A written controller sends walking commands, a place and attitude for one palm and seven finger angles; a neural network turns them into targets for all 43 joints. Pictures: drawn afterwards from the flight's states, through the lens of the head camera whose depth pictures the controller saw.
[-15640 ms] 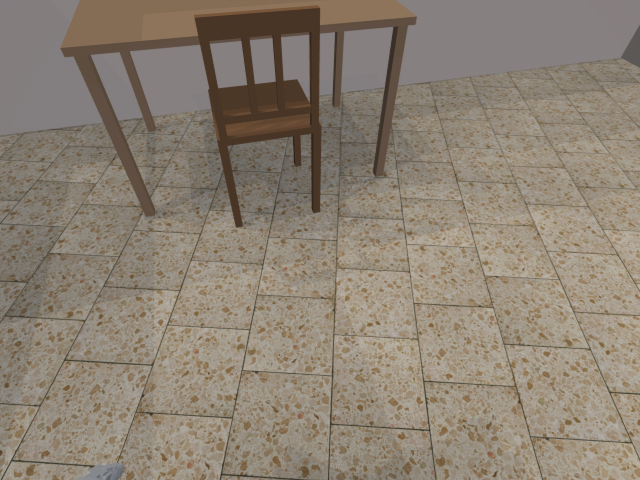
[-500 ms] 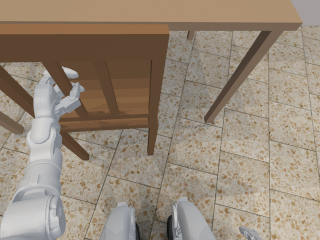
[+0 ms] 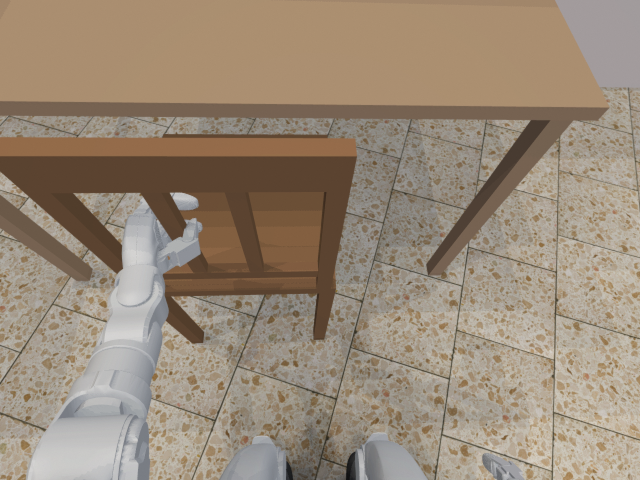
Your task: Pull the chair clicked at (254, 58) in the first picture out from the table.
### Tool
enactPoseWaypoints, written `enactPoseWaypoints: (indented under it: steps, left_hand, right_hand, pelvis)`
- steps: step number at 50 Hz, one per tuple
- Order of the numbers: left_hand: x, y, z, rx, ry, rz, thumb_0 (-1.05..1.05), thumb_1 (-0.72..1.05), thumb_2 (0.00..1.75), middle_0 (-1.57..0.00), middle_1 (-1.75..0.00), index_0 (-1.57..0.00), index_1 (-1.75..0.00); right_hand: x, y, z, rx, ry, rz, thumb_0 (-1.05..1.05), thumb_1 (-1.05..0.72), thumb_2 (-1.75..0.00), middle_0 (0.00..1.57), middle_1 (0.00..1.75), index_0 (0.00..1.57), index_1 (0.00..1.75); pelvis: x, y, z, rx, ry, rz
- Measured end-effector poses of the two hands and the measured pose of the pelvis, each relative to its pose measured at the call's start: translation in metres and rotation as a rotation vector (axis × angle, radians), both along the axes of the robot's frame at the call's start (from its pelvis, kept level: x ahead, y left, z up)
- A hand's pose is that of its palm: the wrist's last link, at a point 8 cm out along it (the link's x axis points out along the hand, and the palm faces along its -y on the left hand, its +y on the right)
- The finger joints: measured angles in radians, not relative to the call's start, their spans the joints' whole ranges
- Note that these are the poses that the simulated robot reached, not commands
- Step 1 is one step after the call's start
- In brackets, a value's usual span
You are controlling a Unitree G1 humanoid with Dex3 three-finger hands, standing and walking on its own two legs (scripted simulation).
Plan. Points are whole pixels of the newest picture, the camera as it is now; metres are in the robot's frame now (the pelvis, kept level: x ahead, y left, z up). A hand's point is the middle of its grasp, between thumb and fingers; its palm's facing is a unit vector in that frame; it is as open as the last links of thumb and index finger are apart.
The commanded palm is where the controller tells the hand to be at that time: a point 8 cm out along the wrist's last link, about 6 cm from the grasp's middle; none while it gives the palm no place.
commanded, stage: step backward, pulling the chair out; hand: left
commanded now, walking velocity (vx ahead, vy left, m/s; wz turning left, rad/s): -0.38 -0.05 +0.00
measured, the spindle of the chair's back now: (180, 234) +0.44 +0.20 -0.06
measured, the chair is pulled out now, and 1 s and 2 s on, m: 0.03 0.17 0.25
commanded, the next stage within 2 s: none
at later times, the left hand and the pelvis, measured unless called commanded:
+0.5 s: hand (219, 272) +0.37 +0.13 -0.03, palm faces +0.06 -0.99 -0.14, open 5.3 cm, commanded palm +0.36 +0.18 -0.02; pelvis -0.02 -0.01 +0.04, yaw -1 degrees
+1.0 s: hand (224, 350) +0.27 +0.11 -0.02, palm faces +0.04 -0.99 -0.15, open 5.3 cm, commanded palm +0.28 +0.16 -0.02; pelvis -0.09 -0.01 +0.03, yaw +1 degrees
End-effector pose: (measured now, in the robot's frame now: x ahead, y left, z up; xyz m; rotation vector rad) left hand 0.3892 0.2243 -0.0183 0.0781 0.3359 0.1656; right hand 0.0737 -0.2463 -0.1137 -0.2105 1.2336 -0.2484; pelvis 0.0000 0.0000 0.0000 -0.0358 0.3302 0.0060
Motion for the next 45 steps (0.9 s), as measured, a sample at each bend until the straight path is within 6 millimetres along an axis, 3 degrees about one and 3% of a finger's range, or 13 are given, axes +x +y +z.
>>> enactPoseWaypoints:
  steps: [5,10,26,35,45]
  left_hand:
    - [-0.002,-0.007,0.006,-0.029,0.082,0.01,0.05,0.71,0.77,-0.31,-1.14,-0.48,-1.45]
    - [-0.006,-0.012,0.008,-0.008,0.116,-0.05,0.05,0.71,0.74,-0.32,-1.14,-0.49,-1.45]
    - [-0.046,-0.044,0.01,0.018,0.152,-0.072,0.03,0.7,0.73,-0.33,-1.16,-0.5,-1.45]
    - [-0.081,-0.056,0.012,0.016,0.169,-0.099,0.03,0.7,0.73,-0.29,-1.16,-0.5,-1.45]
    - [-0.125,-0.06,0.012,0.029,0.166,-0.083,0.03,0.68,0.76,-0.31,-1.16,-0.5,-1.45]
  right_hand:
    - [-0.007,-0.004,0.031,-0.048,0.013,-0.016,0.0,-0.9,-0.89,0.2,0.3,0.2,0.3]
    - [-0.023,-0.015,0.044,-0.096,0.032,-0.04,0.0,-0.9,-0.89,0.2,0.3,0.2,0.3]
    - [-0.06,-0.021,0.031,-0.043,0.026,-0.086,0.01,-0.9,-0.89,0.2,0.3,0.2,0.3]
    - [-0.068,-0.033,0.036,-0.082,-0.059,-0.06,0.01,-0.9,-0.89,0.2,0.3,0.2,0.3]
    - [-0.083,-0.033,0.027,-0.046,-0.123,-0.027,0.01,-0.9,-0.89,0.2,0.3,0.2,0.3]
  pelvis:
    - [0.006,0.003,0.024,-0.008,-0.045,0.001]
    - [0.005,0.006,0.032,-0.006,-0.086,-0.002]
    - [-0.024,-0.007,0.036,0.009,-0.149,-0.022]
    - [-0.054,-0.007,0.035,0.026,-0.189,-0.023]
    - [-0.081,-0.015,0.03,0.035,-0.244,-0.006]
